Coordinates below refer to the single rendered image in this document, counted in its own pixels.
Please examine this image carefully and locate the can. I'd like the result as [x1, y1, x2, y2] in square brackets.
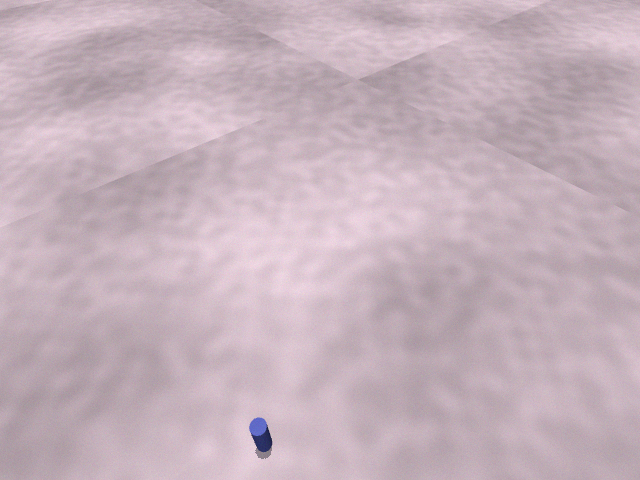
[249, 418, 272, 452]

